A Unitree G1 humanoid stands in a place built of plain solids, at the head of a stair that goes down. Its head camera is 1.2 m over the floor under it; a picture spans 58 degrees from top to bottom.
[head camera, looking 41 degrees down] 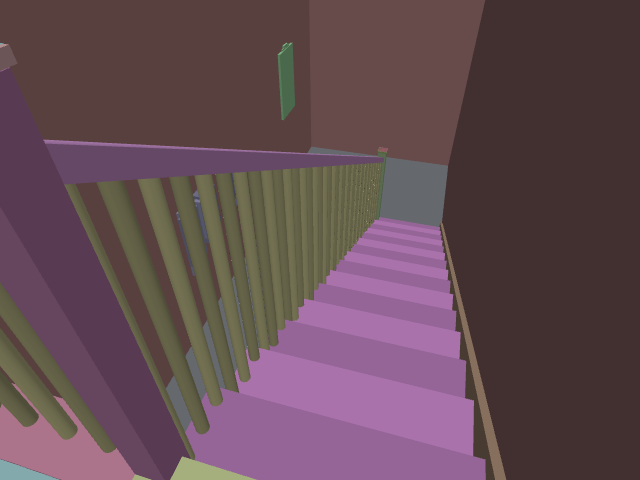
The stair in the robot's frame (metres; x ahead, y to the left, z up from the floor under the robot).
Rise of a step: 0.17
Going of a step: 0.29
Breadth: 0.92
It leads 16 degrees to the right of straight ahead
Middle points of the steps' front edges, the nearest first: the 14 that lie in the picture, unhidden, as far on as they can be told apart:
0.68 -0.06 -0.16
0.96 -0.14 -0.33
1.24 -0.22 -0.50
1.53 -0.30 -0.66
1.81 -0.38 -0.83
2.09 -0.46 -0.99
2.37 -0.54 -1.16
2.65 -0.62 -1.33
2.94 -0.70 -1.49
3.22 -0.77 -1.66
3.50 -0.85 -1.82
3.78 -0.93 -1.99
4.06 -1.01 -2.16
4.35 -1.09 -2.32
